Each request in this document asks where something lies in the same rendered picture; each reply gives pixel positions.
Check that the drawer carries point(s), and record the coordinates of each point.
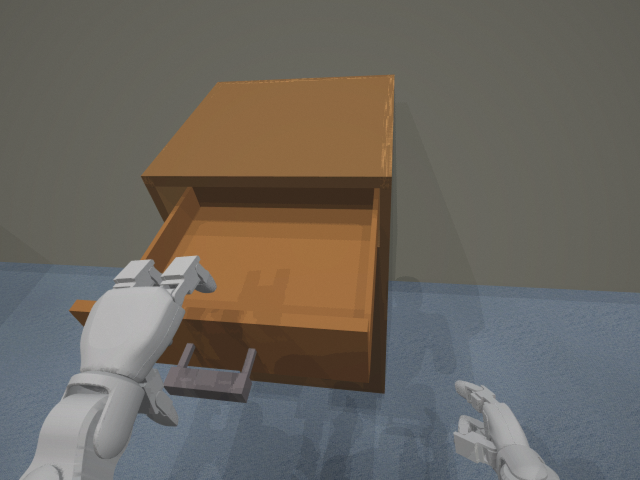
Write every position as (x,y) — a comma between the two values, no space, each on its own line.
(295,270)

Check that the handle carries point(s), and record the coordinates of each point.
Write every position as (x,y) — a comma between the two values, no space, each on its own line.
(209,384)

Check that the left robot forearm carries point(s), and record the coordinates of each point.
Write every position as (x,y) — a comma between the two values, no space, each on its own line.
(86,433)

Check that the cabinet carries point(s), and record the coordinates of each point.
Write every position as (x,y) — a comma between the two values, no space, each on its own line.
(331,132)

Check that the left robot hand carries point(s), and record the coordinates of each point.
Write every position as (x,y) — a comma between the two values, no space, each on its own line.
(130,326)

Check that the right robot hand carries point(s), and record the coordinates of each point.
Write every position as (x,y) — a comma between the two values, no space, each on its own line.
(478,441)

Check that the right robot forearm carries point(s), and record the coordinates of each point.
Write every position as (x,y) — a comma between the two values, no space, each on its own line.
(519,462)

